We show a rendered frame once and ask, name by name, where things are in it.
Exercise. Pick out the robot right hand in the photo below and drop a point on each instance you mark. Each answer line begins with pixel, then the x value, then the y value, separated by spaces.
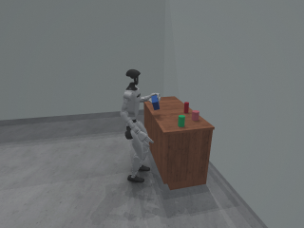
pixel 142 136

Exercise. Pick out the left robot forearm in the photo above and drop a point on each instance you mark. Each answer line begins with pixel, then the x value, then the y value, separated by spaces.
pixel 144 99

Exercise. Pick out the right robot foot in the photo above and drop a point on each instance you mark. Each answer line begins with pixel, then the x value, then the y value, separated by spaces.
pixel 136 179

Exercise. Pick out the sponge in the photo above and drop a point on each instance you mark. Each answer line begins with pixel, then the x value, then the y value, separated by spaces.
pixel 155 102

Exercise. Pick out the robot left hand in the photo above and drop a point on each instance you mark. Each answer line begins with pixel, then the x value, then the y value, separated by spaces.
pixel 154 94

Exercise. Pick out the table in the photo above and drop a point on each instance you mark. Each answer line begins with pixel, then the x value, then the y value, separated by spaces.
pixel 181 153

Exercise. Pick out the right robot forearm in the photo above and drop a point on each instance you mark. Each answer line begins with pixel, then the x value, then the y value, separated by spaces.
pixel 131 124

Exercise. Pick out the left robot shin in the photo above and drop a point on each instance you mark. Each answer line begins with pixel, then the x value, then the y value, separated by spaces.
pixel 144 154

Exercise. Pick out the right robot upper arm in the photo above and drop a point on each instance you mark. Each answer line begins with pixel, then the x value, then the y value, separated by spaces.
pixel 127 97

